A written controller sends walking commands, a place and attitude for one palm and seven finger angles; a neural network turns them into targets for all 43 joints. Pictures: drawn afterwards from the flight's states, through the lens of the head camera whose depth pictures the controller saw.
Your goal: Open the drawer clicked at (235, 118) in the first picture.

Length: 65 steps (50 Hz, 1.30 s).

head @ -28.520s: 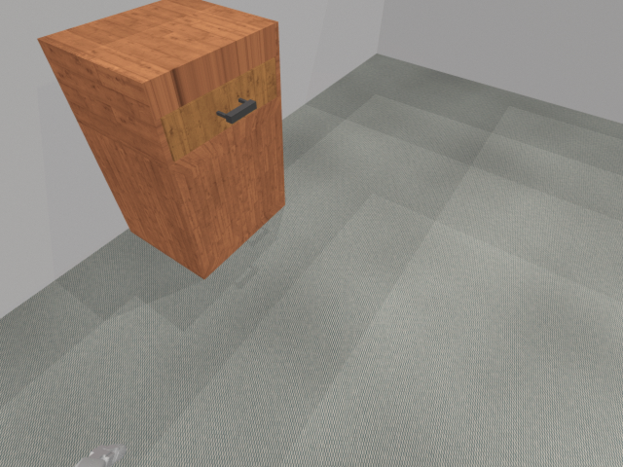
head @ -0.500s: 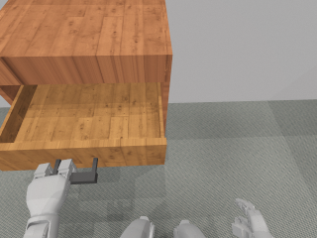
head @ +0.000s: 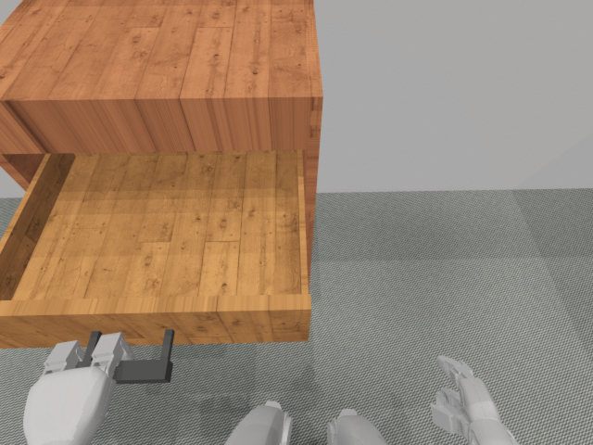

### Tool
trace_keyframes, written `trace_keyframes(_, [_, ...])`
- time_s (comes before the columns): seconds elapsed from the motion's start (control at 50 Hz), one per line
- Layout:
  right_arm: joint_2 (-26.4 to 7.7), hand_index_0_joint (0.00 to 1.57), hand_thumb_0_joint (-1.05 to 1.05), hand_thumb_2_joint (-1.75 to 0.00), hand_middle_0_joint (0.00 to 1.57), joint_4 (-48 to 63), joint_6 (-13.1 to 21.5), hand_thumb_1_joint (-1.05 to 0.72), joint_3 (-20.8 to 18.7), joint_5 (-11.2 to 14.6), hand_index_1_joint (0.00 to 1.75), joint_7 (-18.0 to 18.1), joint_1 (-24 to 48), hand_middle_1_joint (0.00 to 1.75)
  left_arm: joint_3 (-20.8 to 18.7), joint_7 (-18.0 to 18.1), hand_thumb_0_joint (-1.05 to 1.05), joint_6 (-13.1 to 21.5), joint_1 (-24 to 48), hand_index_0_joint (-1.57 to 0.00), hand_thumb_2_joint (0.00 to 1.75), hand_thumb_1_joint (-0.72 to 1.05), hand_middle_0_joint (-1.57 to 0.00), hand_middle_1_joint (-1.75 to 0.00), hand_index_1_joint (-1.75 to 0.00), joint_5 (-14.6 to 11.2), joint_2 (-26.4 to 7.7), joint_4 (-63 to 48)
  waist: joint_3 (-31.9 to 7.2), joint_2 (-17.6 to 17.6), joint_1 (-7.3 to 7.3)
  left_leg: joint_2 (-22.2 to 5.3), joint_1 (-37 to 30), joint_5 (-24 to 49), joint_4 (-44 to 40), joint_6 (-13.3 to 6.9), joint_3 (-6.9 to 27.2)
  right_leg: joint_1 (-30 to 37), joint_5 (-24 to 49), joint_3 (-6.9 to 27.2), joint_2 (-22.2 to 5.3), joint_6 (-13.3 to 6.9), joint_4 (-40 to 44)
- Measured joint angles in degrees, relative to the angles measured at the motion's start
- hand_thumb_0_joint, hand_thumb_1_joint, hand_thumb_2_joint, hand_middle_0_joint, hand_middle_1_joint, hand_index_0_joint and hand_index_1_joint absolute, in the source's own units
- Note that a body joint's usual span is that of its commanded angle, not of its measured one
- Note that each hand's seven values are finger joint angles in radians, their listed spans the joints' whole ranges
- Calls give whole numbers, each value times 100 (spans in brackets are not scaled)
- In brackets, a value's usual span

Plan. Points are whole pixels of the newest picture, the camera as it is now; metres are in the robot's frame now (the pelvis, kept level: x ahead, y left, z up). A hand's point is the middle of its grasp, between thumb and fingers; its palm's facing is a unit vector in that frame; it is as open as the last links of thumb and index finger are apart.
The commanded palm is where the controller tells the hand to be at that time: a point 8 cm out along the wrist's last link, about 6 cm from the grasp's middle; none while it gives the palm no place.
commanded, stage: pull the drawer open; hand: left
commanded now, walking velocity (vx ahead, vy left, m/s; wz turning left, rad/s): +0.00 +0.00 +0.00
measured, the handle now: (128, 354) +0.22 +0.26 -0.03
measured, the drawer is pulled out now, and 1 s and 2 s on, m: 0.27 0.30 0.30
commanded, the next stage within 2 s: open the thumb to release the handle in 0.54 s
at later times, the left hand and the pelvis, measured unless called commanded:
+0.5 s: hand (86, 439) +0.12 +0.28 -0.05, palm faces -0.15 -0.08 -0.98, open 6.1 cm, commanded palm +0.09 +0.27 +0.00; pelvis +0.00 -0.01 -0.01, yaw +0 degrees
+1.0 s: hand (74, 431) +0.13 +0.29 -0.04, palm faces -0.08 -0.05 -1.00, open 9.3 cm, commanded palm +0.11 +0.29 +0.00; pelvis -0.01 +0.00 -0.02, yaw +1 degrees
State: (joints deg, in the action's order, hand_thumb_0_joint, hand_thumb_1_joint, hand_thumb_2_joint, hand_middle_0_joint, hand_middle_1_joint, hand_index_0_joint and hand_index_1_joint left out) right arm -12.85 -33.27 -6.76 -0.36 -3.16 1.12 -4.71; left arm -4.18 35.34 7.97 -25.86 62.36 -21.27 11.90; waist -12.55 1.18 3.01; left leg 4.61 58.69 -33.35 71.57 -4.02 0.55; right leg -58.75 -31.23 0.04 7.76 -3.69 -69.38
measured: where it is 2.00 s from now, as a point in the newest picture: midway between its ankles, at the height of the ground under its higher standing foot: outside the picture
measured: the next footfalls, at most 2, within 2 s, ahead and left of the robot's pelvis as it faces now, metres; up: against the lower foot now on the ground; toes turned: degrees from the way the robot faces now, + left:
none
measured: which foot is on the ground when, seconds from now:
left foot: down 0.00-1.00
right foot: down 0.00-1.00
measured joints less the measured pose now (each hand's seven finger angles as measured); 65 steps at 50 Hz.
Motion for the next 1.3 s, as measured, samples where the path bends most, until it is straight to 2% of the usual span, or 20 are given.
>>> trace_keyframes(0.16, [-5, 20, 1, -89, 20, 21, 29, -90, -29, -54, 30, -36, 116, 30, -129, -15, 0, 309, -398, -37, 75, 71, -41, -135, -135, -2, -59, -280, -10, 12, 86, 5, 173, -68, 178, 21, 3, -180, -74, -32, -2, -24, -191])
trace_keyframes(0.32, [31, 20, 1, -89, 20, 84, 49, -90, -36, -89, 30, -102, 182, 30, -180, -128, 0, 391, -675, -37, 74, 70, -41, -135, -135, -40, -50, -554, -30, 67, 154, 27, 332, -108, 331, 42, 27, -332, -132, -82, -23, -42, -349])
trace_keyframes(0.52, [112, 20, 1, -89, 20, 164, 39, -90, 14, -75, 30, -146, 166, 30, -274, -287, 1, 407, -900, -33, 74, 71, -38, -134, -130, -146, -69, -732, -41, 39, 97, -3, 319, -133, 329, 42, -12, -341, -140, -45, 7, -52, -361])
trace_keyframes(0.64, [56, 20, 1, -89, 20, 162, 54, -90, -25, -106, 30, -162, 127, 30, -312, -255, 0, 516, -1009, -32, 74, 71, -38, -134, -128, -128, -98, -803, -51, 41, 89, -6, 368, -149, 345, 25, -18, -385, -149, -39, 10, -35, -364])
trace_keyframes(0.72, [-24, 20, 1, -89, 20, 103, 96, -90, -60, -148, 30, -87, 113, 30, -416, -33, -1, 817, -787, -33, 76, 68, -39, -134, -129, 71, -299, -653, -52, 16, 166, 27, 576, -169, 488, 25, 23, -569, -188, -104, -23, -29, -492])
trace_keyframes(0.78, [-68, 20, 1, -89, 20, 44, 113, -90, -114, -143, 30, -93, 166, 30, -560, 63, -1, 810, -593, -35, 76, 64, -40, -134, -130, 37, -352, -600, 5, 57, 209, 42, 736, -188, 639, 40, 74, -703, -213, -178, -39, -38, -608])
trace_keyframes(0.82, [-76, 20, 1, -89, 20, 16, 108, -90, -142, -132, 30, -101, 187, 30, -604, 63, -2, 733, -525, -36, 75, 59, -40, -133, -131, -71, -338, -624, 21, 98, 226, 50, 798, -186, 688, 46, 93, -754, -212, -205, -49, -36, -644])
trace_keyframes(0.94, [-5, 20, 1, -89, 20, -14, 72, -90, -119, -51, 30, -65, 141, 30, -394, -29, -1, 442, -505, -37, 66, 34, -38, -130, -129, -295, -168, -694, 26, 160, 214, 52, 672, -101, 545, 35, 69, -639, -133, -165, -59, -20, -524])
trace_keyframes(1.14, [22, 21, 1, -89, 20, -9, 101, -90, -9, -5, 30, 27, 22, 30, -394, -37, 0, 389, -461, -34, 41, -23, -34, -123, -123, -187, -273, -339, -12, 75, 151, 18, 409, 13, 317, 72, 85, -391, -8, -153, -32, -65, -307])
trace_keyframes(1.24, [-60, 21, 1, -89, 20, -2, 172, -90, -67, -13, 30, 32, 38, 30, -427, -36, 0, 461, -447, -32, 34, -39, -33, -121, -122, -212, -274, -310, -9, 85, 122, 7, 409, 19, 348, 86, 105, -384, 6, -179, -24, -79, -321])
trace_keyframes(1.3, [-115, 20, 1, -89, 20, 6, 230, -90, -100, -36, 30, -2, 48, 30, -302, -45, 0, 422, -430, -32, 32, -44, -32, -121, -121, -236, -183, -250, -39, 126, 89, 19, 459, 23, 382, 84, 117, -426, 4, -198, -36, -76, -349])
